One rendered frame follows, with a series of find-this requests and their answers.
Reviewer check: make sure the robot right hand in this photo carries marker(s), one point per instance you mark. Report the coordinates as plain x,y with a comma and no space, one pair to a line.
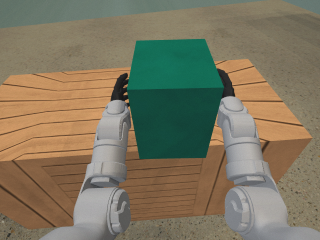
228,90

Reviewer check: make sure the right robot upper arm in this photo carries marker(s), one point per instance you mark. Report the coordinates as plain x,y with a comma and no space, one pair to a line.
259,213

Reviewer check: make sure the robot left forearm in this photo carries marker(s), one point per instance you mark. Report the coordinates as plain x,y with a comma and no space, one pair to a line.
107,167

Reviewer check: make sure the robot right forearm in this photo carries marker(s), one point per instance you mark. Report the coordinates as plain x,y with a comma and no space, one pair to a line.
245,162

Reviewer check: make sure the robot left hand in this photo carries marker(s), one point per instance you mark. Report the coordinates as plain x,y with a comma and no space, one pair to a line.
118,92

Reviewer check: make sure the carton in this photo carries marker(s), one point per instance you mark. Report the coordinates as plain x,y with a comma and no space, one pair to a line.
174,92

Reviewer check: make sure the left robot upper arm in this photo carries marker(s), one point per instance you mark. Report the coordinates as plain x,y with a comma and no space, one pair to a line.
100,214

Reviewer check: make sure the pedestal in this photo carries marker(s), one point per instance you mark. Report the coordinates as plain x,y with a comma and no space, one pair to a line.
48,124

